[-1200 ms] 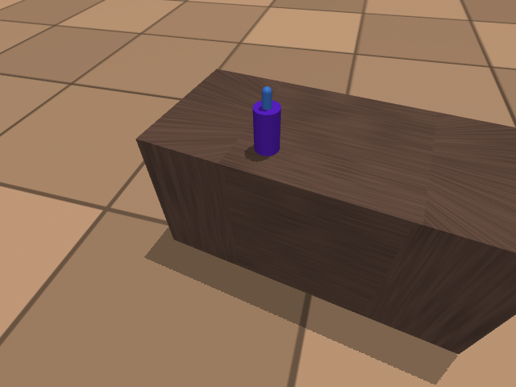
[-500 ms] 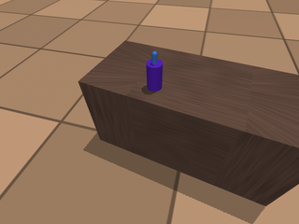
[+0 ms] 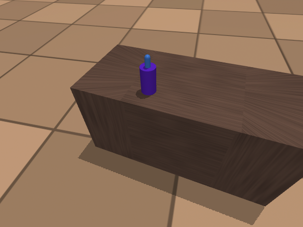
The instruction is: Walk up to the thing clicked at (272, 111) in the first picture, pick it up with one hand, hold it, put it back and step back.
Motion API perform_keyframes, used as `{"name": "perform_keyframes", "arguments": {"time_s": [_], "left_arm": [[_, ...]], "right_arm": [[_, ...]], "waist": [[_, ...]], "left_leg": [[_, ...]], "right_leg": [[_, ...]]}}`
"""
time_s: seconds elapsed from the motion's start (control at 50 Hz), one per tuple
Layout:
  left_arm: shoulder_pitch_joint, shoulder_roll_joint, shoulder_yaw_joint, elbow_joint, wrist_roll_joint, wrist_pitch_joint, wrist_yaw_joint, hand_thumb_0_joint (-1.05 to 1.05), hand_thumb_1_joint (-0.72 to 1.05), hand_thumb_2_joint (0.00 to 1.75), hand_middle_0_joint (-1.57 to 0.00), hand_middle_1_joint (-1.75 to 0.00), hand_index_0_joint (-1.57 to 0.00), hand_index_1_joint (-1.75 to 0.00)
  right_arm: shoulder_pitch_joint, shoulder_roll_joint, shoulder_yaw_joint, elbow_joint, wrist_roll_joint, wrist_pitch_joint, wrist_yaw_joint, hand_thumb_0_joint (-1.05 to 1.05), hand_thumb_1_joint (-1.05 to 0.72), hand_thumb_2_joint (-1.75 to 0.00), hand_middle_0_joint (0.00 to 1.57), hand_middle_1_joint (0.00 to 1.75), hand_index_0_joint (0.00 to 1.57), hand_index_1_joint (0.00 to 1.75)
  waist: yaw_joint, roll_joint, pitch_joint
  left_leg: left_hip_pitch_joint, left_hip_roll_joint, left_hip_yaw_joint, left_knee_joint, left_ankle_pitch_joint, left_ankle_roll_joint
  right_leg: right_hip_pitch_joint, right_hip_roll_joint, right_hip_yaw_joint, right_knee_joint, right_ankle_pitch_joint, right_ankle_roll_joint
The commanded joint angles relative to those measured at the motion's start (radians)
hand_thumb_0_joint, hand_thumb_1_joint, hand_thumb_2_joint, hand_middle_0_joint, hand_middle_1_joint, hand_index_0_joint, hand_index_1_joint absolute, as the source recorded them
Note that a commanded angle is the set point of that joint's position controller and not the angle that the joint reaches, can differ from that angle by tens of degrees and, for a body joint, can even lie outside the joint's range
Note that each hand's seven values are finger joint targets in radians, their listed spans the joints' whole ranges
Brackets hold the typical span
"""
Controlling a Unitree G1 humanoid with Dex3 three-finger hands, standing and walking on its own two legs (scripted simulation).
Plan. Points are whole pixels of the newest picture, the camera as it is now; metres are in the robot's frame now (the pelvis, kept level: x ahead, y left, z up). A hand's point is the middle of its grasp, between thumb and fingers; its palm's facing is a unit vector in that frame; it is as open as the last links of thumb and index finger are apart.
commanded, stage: walk up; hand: left
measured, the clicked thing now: (148, 74) +0.85 +0.04 -0.07
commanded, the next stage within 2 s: none
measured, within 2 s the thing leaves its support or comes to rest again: neither
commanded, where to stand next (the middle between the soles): +0.34 -0.03 m, yaw -22 degrees
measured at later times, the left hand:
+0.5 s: hand out of the picture +0.17 +0.20 -0.14, palm faces -0.14 -0.90 -0.41, open 7.4 cm
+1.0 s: hand (100, 140) +0.50 +0.24 -0.15, palm faces -0.31 -0.84 -0.43, open 7.4 cm
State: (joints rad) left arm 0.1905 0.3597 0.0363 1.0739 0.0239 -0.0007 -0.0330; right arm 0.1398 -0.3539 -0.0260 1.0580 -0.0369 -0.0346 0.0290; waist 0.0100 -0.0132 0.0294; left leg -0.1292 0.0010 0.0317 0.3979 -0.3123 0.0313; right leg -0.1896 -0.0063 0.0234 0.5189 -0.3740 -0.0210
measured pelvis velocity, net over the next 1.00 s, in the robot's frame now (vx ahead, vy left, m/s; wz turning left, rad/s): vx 0.32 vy -0.01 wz -0.30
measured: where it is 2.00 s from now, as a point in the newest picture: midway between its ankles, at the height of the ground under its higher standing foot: outside the picture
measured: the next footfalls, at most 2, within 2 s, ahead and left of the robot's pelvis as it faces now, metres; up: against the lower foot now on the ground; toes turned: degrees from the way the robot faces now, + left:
right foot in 0.22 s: +0.14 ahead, -0.19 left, +0.00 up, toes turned -10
left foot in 0.70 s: +0.40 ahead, +0.09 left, +0.00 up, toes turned -9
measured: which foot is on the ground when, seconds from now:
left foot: down 0.00-0.24, up 0.26-0.68, down 0.70-1.00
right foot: up 0.00-0.20, down 0.22-0.72, up 0.74-1.00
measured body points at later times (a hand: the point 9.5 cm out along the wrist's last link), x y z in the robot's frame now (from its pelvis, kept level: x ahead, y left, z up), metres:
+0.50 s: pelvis +0.13 -0.07 -0.01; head +0.14 -0.10 +0.44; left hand +0.18 +0.25 -0.11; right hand +0.17 -0.40 -0.14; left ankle +0.23 +0.07 -0.69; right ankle +0.11 -0.19 -0.75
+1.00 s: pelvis +0.32 -0.01 -0.02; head +0.38 -0.02 +0.43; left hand +0.51 +0.28 -0.12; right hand +0.30 -0.32 -0.13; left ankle +0.36 +0.09 -0.75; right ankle +0.34 -0.15 -0.70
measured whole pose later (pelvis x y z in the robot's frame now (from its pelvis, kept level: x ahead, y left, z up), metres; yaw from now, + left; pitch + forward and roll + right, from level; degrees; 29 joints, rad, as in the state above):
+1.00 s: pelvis +0.32 -0.01 -0.02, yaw -17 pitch -2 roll +0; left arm 0.26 0.45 0.05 0.79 -0.02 -0.06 0.02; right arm 0.28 -0.38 -0.03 0.77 -0.01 -0.03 0.03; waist -0.02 -0.02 0.16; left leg -0.26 0.05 0.13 0.61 -0.31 0.03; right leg -0.51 -0.01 0.03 0.95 -0.33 -0.02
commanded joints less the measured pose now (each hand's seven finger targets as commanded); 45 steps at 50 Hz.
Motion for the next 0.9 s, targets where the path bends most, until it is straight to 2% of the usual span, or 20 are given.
{"name": "perform_keyframes", "arguments": {"time_s": [0.0,0.12,0.18,0.2,0.22,0.24,0.26,0.28,0.36,0.48,0.58,0.62,0.66,0.68,0.7,0.72,0.74,0.76,0.8,0.88], "left_arm": [[-0.119,0.225,0.065,-0.17,0.008,-0.026,-0.007,0.0,0.9,0.9,-0.2,-0.3,-0.2,-0.3],[0.083,0.211,0.081,-0.164,-0.004,-0.028,-0.051,0.0,0.9,0.9,-0.2,-0.3,-0.2,-0.3],[0.262,0.247,0.11,-0.103,0.001,-0.042,-0.029,0.0,0.9,0.9,-0.2,-0.3,-0.2,-0.3],[0.345,0.305,0.133,-0.087,0.009,-0.052,-0.013,0.0,0.9,0.9,-0.2,-0.3,-0.2,-0.3],[0.397,0.376,0.156,-0.108,0.015,-0.057,0.007,0.0,0.9,0.9,-0.2,-0.3,-0.2,-0.3],[0.285,0.4,0.146,-0.174,0.018,-0.067,0.013,0.0,0.9,0.9,-0.2,-0.3,-0.2,-0.3],[0.207,0.435,0.143,-0.204,0.003,-0.067,0.012,0.0,0.9,0.9,-0.2,-0.3,-0.2,-0.3],[0.169,0.413,0.137,-0.221,-0.008,-0.071,0.015,0.0,0.9,0.9,-0.2,-0.3,-0.2,-0.3],[0.165,0.33,0.113,-0.232,-0.022,-0.09,0.028,0.0,0.9,0.9,-0.2,-0.3,-0.2,-0.3],[0.227,0.349,0.116,-0.274,-0.019,-0.108,0.044,0.0,0.9,0.9,-0.2,-0.3,-0.2,-0.3],[0.278,0.365,0.116,-0.291,-0.014,-0.116,0.058,0.0,0.9,0.9,-0.2,-0.3,-0.2,-0.3],[0.261,0.373,0.11,-0.303,-0.016,-0.112,0.066,0.0,0.9,0.9,-0.2,-0.3,-0.2,-0.3],[0.202,0.358,0.095,-0.33,-0.016,-0.107,0.07,0.0,0.9,0.9,-0.2,-0.3,-0.2,-0.3],[0.234,0.291,0.073,-0.337,-0.016,-0.105,0.073,0.0,0.9,0.9,-0.2,-0.3,-0.2,-0.3],[0.307,0.19,0.041,-0.342,-0.025,-0.107,0.076,0.0,0.9,0.9,-0.2,-0.3,-0.2,-0.3],[0.329,0.238,0.052,-0.335,-0.037,-0.102,0.088,0.0,0.9,0.9,-0.2,-0.3,-0.2,-0.3],[0.295,0.289,0.061,-0.314,-0.026,-0.094,0.098,0.0,0.9,0.9,-0.2,-0.3,-0.2,-0.3],[0.244,0.315,0.058,-0.314,-0.031,-0.095,0.096,0.0,0.9,0.9,-0.2,-0.3,-0.2,-0.3],[0.264,0.28,0.061,-0.288,-0.046,-0.089,0.077,0.0,0.9,0.9,-0.2,-0.3,-0.2,-0.3],[0.258,0.197,0.047,-0.293,-0.046,-0.065,0.055,0.0,0.9,0.9,-0.2,-0.3,-0.2,-0.3]], "right_arm": [[0.059,-0.364,-0.123,-0.094,-0.007,-0.038,-0.023,0.0,-0.9,-0.9,0.2,0.3,0.2,0.3],[-0.102,-0.316,-0.122,-0.208,-0.017,-0.035,0.002,0.0,-0.9,-0.9,0.2,0.3,0.2,0.3],[-0.085,-0.253,-0.104,-0.233,-0.019,-0.01,0.008,0.0,-0.9,-0.9,0.2,0.3,0.2,0.3],[-0.036,-0.202,-0.085,-0.235,-0.017,0.0,0.009,0.0,-0.9,-0.9,0.2,0.3,0.2,0.3],[-0.021,-0.151,-0.062,-0.256,-0.01,0.009,0.015,0.0,-0.9,-0.9,0.2,0.3,0.2,0.3],[0.026,-0.189,-0.07,-0.26,0.006,0.025,0.018,0.0,-0.9,-0.9,0.2,0.3,0.2,0.3],[0.011,-0.277,-0.097,-0.257,-0.004,0.025,0.014,0.0,-0.9,-0.9,0.2,0.3,0.2,0.3],[0.002,-0.304,-0.105,-0.245,0.002,0.02,0.014,0.0,-0.9,-0.9,0.2,0.3,0.2,0.3],[0.134,-0.269,-0.095,-0.198,0.011,0.024,0.024,0.0,-0.9,-0.9,0.2,0.3,0.2,0.3],[0.043,-0.257,-0.108,-0.302,-0.021,0.036,0.048,0.0,-0.9,-0.9,0.2,0.3,0.2,0.3],[-0.04,-0.245,-0.113,-0.37,-0.023,0.013,0.054,0.0,-0.9,-0.9,0.2,0.3,0.2,0.3],[-0.009,-0.246,-0.121,-0.374,-0.018,0.01,0.058,0.0,-0.9,-0.9,0.2,0.3,0.2,0.3],[0.143,-0.268,-0.141,-0.343,-0.017,0.006,0.055,0.0,-0.9,-0.9,0.2,0.3,0.2,0.3],[0.269,-0.318,-0.161,-0.31,-0.02,-0.001,0.044,0.0,-0.9,-0.9,0.2,0.3,0.2,0.3],[0.335,-0.387,-0.181,-0.314,-0.026,-0.007,0.03,0.0,-0.9,-0.9,0.2,0.3,0.2,0.3],[0.293,-0.404,-0.179,-0.337,0.007,-0.004,0.021,0.0,-0.9,-0.9,0.2,0.3,0.2,0.3],[0.242,-0.42,-0.184,-0.334,0.034,0.0,0.02,0.0,-0.9,-0.9,0.2,0.3,0.2,0.3],[0.21,-0.373,-0.168,-0.354,0.032,0.005,0.016,0.0,-0.9,-0.9,0.2,0.3,0.2,0.3],[0.13,-0.294,-0.128,-0.372,0.03,-0.001,0.003,0.0,-0.9,-0.9,0.2,0.3,0.2,0.3],[0.139,-0.28,-0.095,-0.353,0.031,-0.023,-0.019,0.0,-0.9,-0.9,0.2,0.3,0.2,0.3]], "waist": [[-0.087,0.116,0.125],[0.025,0.235,0.043],[0.083,0.03,-0.014],[0.115,-0.149,-0.043],[0.151,-0.35,-0.006],[0.077,-0.255,0.022],[0.052,-0.185,0.126],[0.037,-0.137,0.172],[-0.003,-0.079,0.074],[0.028,-0.062,0.106],[0.043,-0.083,0.078],[0.016,-0.115,0.058],[-0.088,-0.07,-0.006],[-0.148,0.101,-0.078],[-0.155,0.338,-0.136],[-0.118,0.293,-0.149],[-0.101,0.253,-0.103],[-0.087,0.169,-0.022],[-0.038,0.142,0.04],[-0.008,0.167,0.01]], "left_leg": [[0.147,0.449,-0.454,-0.291,-0.316,0.239],[-0.049,0.261,-0.076,-0.175,-0.198,0.126],[-0.247,0.141,0.063,0.165,-0.256,0.08],[-0.397,0.092,0.098,0.392,-0.328,0.059],[-0.554,-0.004,0.087,0.654,-0.369,0.025],[-0.55,-0.003,-0.023,0.759,-0.286,-0.015],[-0.503,0.052,-0.091,0.755,-0.267,-0.019],[-0.506,0.092,-0.112,0.751,-0.199,-0.019],[-0.411,0.131,-0.115,0.67,-0.033,-0.014],[-0.46,0.13,-0.075,0.502,0.031,-0.055],[-0.433,0.121,-0.061,0.369,0.034,-0.038],[-0.334,0.094,-0.007,0.315,0.044,-0.017],[-0.033,0.049,0.04,0.212,0.095,0.01],[0.119,0.054,-0.014,0.116,0.045,0.042],[0.269,0.285,-0.355,0.051,0.089,0.106],[0.281,0.438,-0.637,-0.079,0.111,0.203],[0.184,0.485,-0.676,-0.069,0.068,0.291],[0.05,0.445,-0.549,-0.066,0.151,0.281],[-0.075,0.303,-0.241,-0.028,0.367,0.182],[-0.058,0.264,-0.071,0.061,0.703,0.179]], "right_leg": [[-0.502,-0.084,0.053,0.343,-0.084,-0.003],[-0.133,-0.098,-0.033,0.152,0.037,0.0],[0.203,-0.01,-0.082,0.025,0.193,0.015],[0.352,-0.016,-0.015,0.008,0.081,-0.002],[0.317,-0.173,0.303,-0.186,-0.297,-0.052],[0.157,-0.357,0.7,-0.407,-0.588,-0.158],[-0.005,-0.404,0.789,-0.438,-0.66,-0.228],[-0.036,-0.379,0.742,-0.424,-0.546,-0.247],[0.003,-0.239,0.381,-0.276,-0.105,-0.17],[-0.029,-0.216,0.3,-0.244,-0.046,-0.194],[0.037,-0.228,0.251,-0.095,0.361,-0.185],[0.0,-0.21,0.193,-0.038,0.472,-0.16],[-0.151,-0.161,0.122,0.14,0.488,-0.112],[-0.2,-0.071,0.039,0.425,0.475,-0.07],[-0.405,0.051,0.021,0.671,0.069,-0.011],[-0.497,0.102,0.003,0.745,-0.2,-0.011],[-0.505,0.034,0.061,0.85,-0.212,-0.023],[-0.478,-0.001,0.069,0.871,-0.154,-0.025],[-0.382,-0.032,0.073,0.765,-0.056,-0.035],[-0.311,-0.018,0.046,0.517,0.035,-0.001]]}}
